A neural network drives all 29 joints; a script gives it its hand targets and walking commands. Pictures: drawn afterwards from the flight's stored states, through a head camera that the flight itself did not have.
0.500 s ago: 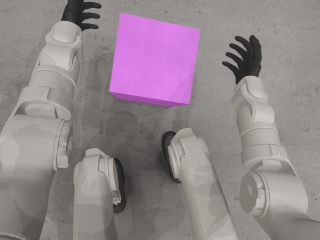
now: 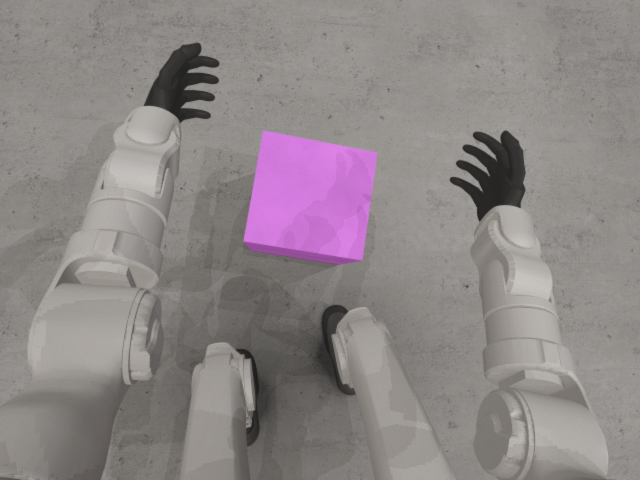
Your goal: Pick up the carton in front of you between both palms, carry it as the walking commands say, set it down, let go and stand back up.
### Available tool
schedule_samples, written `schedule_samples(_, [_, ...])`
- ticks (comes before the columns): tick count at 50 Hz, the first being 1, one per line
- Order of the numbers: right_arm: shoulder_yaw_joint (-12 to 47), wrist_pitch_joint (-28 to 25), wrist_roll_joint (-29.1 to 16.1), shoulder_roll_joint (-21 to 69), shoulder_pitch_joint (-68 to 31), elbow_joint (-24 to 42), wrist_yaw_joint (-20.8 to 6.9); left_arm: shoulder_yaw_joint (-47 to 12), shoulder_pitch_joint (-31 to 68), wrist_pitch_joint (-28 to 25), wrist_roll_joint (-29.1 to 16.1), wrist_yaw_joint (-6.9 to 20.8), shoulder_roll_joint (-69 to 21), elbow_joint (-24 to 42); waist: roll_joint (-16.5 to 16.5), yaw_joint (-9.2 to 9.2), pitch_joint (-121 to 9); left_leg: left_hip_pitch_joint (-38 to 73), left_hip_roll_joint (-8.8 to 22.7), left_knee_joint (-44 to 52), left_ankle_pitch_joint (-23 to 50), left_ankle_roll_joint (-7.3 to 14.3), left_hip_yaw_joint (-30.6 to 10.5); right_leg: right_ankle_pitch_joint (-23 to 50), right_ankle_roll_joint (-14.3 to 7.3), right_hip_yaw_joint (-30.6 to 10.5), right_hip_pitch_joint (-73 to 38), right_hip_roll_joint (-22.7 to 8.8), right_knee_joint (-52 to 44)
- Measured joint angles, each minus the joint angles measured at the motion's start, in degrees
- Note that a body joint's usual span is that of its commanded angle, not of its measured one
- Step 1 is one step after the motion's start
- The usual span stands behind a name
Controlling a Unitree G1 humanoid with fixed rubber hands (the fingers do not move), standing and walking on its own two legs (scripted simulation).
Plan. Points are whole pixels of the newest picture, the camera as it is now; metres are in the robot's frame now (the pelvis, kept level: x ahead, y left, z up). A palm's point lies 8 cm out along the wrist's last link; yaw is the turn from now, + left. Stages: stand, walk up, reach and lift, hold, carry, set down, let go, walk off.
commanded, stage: set down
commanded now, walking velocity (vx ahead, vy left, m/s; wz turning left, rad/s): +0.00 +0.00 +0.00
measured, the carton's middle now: (306, 207) +0.48 -0.09 -0.46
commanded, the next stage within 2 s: let go in 0.08 s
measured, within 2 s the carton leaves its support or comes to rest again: neither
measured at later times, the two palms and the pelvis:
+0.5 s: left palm (78, 219) +0.41 +0.15 +0.02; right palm (593, 246) +0.33 -0.26 +0.04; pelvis +0.05 -0.02 +0.13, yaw +2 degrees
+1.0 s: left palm out of the picture +0.30 +0.22 +0.11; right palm out of the picture +0.27 -0.24 +0.12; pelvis +0.11 +0.00 +0.19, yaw +0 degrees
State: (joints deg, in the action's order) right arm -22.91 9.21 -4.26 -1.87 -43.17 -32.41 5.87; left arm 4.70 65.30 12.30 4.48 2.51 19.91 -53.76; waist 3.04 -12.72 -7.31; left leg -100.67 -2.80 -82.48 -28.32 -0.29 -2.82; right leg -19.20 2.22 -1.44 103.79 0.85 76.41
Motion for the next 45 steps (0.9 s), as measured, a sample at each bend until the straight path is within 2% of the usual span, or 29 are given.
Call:
schedule_samples(7, [-0.61,-0.76,1.83,0.47,1.89,-0.97,-1.22,1.76,-2.24,-0.92,1.08,0.86,-1.00,-1.27,-0.03,0.04,-1.10,6.82,-0.33,8.44,2.70,-0.11,-0.14,2.02,-0.26,-0.18,-6.78,-0.50,-7.71])
schedule_samples(11, [0.65,-1.62,3.33,0.59,5.18,-0.12,-2.78,3.68,-6.18,-1.86,2.68,0.10,-2.91,0.64,-0.53,0.65,-1.63,10.99,-0.38,12.87,3.92,-0.28,-0.21,2.89,-0.55,-0.30,-10.75,-0.63,-11.58])
schedule_samples(14, [2.54,-2.34,4.68,0.55,10.14,1.54,-4.64,4.99,-12.36,-2.63,3.90,-1.55,-5.41,4.44,-1.12,1.32,-1.90,15.30,-0.41,16.50,4.69,-0.49,-0.40,3.28,-0.91,-0.26,-14.87,-0.74,-14.62])
schedule_samples(21, [9.36,-3.79,5.74,-2.52,24.72,5.31,-9.48,6.56,-31.80,-4.52,4.38,-7.61,-12.01,15.32,-2.99,2.96,0.33,30.87,-0.27,26.03,6.18,-1.10,-1.48,3.64,-1.95,0.49,-30.04,-0.94,-22.59])
schedule_samples(26, [14.97,-4.99,4.71,-6.31,32.90,6.60,-11.65,5.82,-42.94,-6.58,2.78,-9.41,-13.69,19.70,-3.97,4.03,2.47,43.32,0.37,32.65,6.87,-1.37,-1.95,3.75,-2.52,0.82,-42.12,-0.59,-28.24])
schedule_samples(30, [18.55,-6.19,3.74,-8.37,39.33,7.78,-12.01,4.29,-49.62,-8.69,1.14,-9.00,-12.97,20.38,-4.49,4.77,3.58,52.56,1.18,37.31,7.03,-1.45,-1.90,3.72,-2.85,0.72,-50.97,0.02,-32.27])
schedule_samples(36, [22.22,-7.42,2.36,-9.67,49.53,11.25,-11.03,2.30,-58.19,-11.32,-0.41,-6.98,-11.17,20.40,-5.17,5.67,5.09,65.10,2.13,43.64,7.24,-1.40,-1.46,3.67,-3.02,0.15,-62.92,0.78,-37.71])
schedule_samples(45, [22.77,-7.63,1.66,-10.03,55.69,10.81,-10.09,0.57,-68.24,-12.24,-1.40,-3.90,-10.36,22.90,-4.73,8.42,8.11,80.65,2.56,52.20,8.73,-0.42,-0.56,5.30,-2.31,-0.97,-78.37,0.94,-46.35])
